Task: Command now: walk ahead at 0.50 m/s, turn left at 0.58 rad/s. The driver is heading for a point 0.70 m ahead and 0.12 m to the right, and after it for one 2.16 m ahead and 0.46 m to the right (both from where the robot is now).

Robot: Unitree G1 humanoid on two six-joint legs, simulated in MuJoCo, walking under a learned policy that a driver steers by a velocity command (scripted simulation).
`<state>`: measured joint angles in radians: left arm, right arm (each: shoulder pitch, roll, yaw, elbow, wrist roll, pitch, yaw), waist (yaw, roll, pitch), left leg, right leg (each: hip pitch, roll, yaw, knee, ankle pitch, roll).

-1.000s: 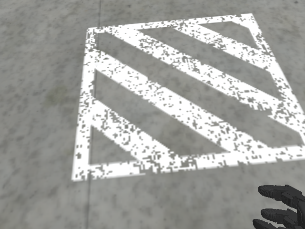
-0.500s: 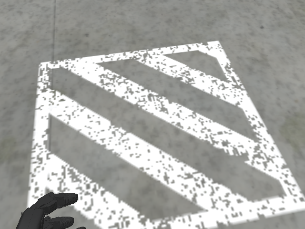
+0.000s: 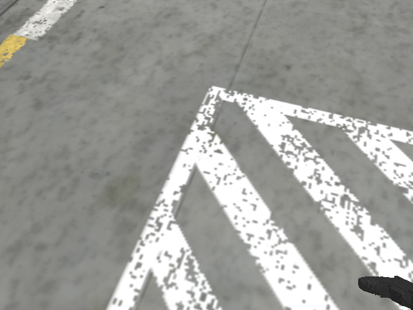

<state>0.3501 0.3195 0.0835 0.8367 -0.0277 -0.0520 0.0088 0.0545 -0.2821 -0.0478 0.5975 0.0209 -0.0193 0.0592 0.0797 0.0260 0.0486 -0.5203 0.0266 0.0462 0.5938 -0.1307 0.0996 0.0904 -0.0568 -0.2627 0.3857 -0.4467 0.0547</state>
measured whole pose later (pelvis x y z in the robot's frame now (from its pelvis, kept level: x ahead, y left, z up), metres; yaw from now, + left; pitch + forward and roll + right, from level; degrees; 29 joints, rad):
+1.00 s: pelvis +0.58 -0.04 +0.01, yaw -23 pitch +2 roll -1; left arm 0.35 0.31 0.08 0.71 -0.02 -0.01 0.03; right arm 0.05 -0.29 -0.03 0.67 -0.01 -0.11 0.02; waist 0.08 0.03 0.02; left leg -0.50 -0.01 -0.08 0.45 0.08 -0.03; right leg -0.13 0.12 0.21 0.52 -0.41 -0.05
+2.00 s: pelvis +0.68 -0.07 +0.02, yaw -11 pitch +2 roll -2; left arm 0.15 0.28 0.07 0.66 -0.01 0.00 0.05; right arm 0.16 -0.29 -0.07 0.72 0.01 0.04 -0.03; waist -0.03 0.01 0.04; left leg -0.35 -0.09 -0.18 0.48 -0.15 0.03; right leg -0.41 0.05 0.09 0.83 -0.43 0.08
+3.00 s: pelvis +0.65 -0.12 +0.02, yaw -15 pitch +1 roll +2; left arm 0.23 0.30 0.05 0.65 0.00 0.00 -0.01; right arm 0.11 -0.32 -0.08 0.74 0.00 0.04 -0.05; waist 0.02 0.04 0.06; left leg -0.48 0.00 -0.04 1.13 -0.50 -0.05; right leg -0.32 0.04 0.02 0.57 -0.27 -0.07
